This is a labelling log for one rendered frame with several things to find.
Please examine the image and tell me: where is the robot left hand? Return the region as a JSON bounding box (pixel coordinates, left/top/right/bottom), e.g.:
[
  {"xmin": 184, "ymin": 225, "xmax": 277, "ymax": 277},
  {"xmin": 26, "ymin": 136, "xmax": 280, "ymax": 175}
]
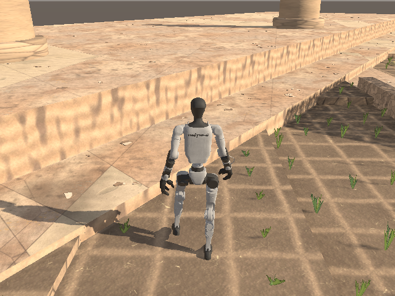
[{"xmin": 160, "ymin": 178, "xmax": 174, "ymax": 195}]

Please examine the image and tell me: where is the robot left thigh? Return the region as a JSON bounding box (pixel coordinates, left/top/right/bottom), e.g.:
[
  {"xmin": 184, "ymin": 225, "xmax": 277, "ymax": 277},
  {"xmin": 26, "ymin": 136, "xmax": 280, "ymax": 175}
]
[{"xmin": 176, "ymin": 171, "xmax": 189, "ymax": 202}]

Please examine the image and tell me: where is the left robot forearm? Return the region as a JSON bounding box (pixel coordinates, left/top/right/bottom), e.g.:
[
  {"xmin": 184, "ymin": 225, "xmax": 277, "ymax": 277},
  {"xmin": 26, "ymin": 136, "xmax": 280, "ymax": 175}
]
[{"xmin": 161, "ymin": 150, "xmax": 175, "ymax": 181}]

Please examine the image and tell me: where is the left robot shin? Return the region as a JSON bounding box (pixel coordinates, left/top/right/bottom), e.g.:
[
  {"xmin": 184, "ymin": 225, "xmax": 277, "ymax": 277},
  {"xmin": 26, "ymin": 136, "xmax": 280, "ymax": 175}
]
[{"xmin": 174, "ymin": 191, "xmax": 183, "ymax": 228}]

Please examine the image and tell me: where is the robot left upper arm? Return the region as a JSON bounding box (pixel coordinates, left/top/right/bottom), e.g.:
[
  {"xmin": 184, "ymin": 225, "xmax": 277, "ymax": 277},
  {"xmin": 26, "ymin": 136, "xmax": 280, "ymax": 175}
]
[{"xmin": 169, "ymin": 125, "xmax": 185, "ymax": 160}]

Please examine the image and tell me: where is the robot right hand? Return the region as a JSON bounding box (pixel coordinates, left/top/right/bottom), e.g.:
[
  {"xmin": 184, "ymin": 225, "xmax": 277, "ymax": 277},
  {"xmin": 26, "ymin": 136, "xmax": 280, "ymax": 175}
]
[{"xmin": 218, "ymin": 168, "xmax": 233, "ymax": 180}]

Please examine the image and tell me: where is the right robot forearm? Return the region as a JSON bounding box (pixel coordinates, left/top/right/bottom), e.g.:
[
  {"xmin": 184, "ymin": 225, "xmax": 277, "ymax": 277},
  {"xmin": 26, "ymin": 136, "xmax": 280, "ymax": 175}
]
[{"xmin": 221, "ymin": 148, "xmax": 231, "ymax": 170}]

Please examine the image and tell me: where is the robot right upper arm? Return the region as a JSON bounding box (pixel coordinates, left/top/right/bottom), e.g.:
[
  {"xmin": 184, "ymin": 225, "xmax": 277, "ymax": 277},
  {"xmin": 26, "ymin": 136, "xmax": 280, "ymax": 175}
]
[{"xmin": 210, "ymin": 124, "xmax": 227, "ymax": 157}]

